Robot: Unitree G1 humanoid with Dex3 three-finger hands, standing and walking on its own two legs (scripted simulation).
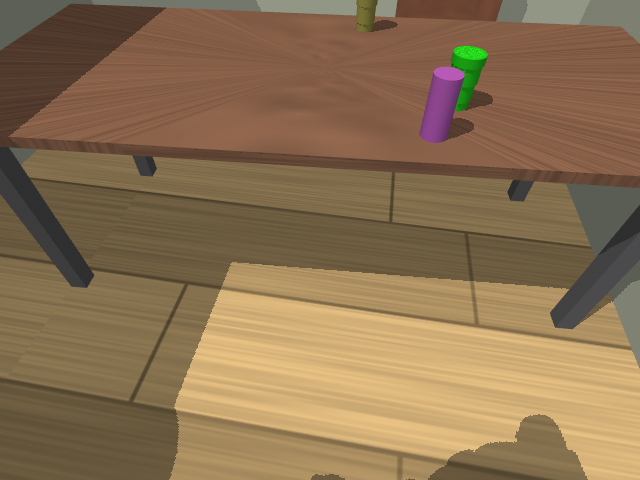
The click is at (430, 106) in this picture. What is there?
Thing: squat round
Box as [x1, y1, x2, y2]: [419, 67, 464, 142]
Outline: 456,68 439,67 434,70 419,133 420,136 425,140 431,142 439,142 444,140 446,137 464,76 463,72
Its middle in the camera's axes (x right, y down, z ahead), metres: +0.28 -0.29 +0.88
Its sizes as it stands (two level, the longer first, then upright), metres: 0.063 0.063 0.149
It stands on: a support 0.73 m high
